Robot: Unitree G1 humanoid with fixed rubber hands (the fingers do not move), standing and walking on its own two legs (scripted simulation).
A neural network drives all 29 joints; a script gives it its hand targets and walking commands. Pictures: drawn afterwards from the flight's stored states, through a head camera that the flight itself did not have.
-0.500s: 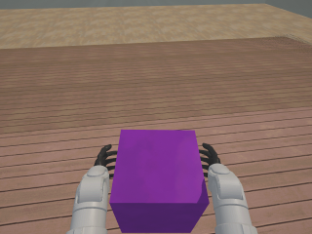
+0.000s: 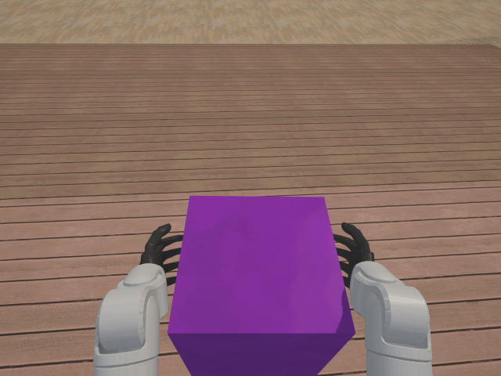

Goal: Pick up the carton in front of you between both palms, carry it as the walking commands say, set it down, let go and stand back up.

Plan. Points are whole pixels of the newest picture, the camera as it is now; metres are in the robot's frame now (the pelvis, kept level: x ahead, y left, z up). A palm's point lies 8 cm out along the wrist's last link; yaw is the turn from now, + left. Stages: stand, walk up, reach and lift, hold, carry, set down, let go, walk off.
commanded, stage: carry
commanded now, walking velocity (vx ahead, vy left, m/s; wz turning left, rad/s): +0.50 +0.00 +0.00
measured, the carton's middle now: (255, 291) +0.27 +0.00 +0.00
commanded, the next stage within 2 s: none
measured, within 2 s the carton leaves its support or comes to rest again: neither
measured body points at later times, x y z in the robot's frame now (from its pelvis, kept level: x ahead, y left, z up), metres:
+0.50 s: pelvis +0.29 -0.06 +0.01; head +0.31 -0.06 +0.46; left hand +0.55 +0.11 +0.06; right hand +0.57 -0.20 +0.06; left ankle +0.22 +0.08 -0.64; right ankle +0.30 -0.11 -0.73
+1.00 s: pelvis +0.63 -0.01 +0.01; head +0.65 -0.01 +0.46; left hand +0.92 +0.12 +0.07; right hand +0.89 -0.19 +0.07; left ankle +0.66 +0.04 -0.73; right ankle +0.55 -0.13 -0.64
